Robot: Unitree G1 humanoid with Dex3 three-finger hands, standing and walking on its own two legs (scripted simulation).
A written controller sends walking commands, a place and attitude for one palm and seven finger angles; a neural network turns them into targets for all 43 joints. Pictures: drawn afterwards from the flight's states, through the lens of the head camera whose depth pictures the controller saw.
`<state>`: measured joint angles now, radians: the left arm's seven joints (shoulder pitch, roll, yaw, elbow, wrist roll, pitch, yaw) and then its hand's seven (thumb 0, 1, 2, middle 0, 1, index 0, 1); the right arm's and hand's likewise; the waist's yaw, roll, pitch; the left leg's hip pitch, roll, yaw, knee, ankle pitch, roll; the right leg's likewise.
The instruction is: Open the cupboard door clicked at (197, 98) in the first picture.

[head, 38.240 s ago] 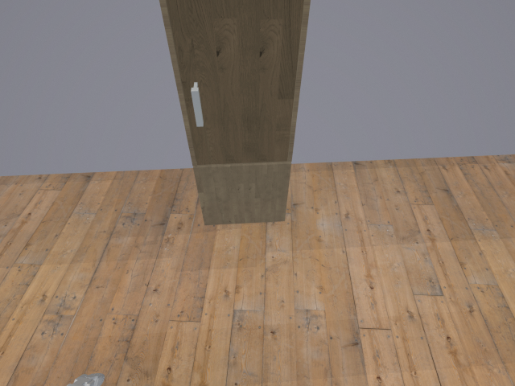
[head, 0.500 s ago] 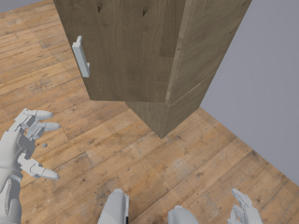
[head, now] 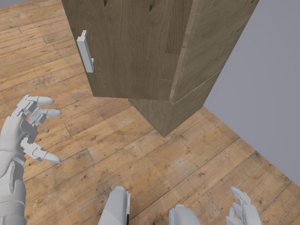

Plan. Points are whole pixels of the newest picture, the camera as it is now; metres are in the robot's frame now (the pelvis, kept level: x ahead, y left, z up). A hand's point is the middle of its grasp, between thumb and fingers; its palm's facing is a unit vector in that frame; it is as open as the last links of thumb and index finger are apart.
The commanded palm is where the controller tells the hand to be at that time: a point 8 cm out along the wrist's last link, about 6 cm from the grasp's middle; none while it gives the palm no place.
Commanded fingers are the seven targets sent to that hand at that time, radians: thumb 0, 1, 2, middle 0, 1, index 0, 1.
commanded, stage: move the hooked fingers beside the handle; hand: left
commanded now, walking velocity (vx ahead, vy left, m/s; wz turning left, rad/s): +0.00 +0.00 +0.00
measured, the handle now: (87, 52) +0.61 +0.26 +0.05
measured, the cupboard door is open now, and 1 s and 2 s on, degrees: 48 48 48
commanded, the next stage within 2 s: none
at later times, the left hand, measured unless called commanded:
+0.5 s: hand (56, 100) +0.41 +0.29 +0.05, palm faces +0.02 -1.00 -0.01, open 14.0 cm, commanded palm +0.39 +0.33 +0.05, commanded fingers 0.00 -0.50 0.30 -0.30 -1.20 -0.30 -1.20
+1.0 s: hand (64, 76) +0.49 +0.30 +0.05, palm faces +0.06 -1.00 -0.01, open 14.0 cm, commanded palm +0.49 +0.33 +0.05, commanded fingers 0.00 -0.50 0.30 -0.30 -1.20 -0.30 -1.20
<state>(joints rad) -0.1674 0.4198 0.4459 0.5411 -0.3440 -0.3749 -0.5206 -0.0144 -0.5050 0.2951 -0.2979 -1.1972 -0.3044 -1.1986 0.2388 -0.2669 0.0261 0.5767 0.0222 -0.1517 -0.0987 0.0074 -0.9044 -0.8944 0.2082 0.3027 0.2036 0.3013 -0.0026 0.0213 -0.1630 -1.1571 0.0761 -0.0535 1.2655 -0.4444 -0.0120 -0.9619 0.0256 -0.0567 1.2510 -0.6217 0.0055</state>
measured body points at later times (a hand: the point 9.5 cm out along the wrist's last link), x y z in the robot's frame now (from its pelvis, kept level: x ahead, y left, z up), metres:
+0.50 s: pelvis +0.00 +0.01 +0.00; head +0.12 +0.04 +0.43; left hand +0.40 +0.34 +0.06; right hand +0.09 -0.26 -0.11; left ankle +0.08 +0.13 -0.62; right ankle -0.01 -0.13 -0.62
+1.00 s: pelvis +0.00 +0.00 -0.03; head +0.16 +0.04 +0.39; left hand +0.48 +0.35 +0.05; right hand +0.04 -0.28 -0.13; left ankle +0.08 +0.13 -0.62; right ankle -0.01 -0.13 -0.62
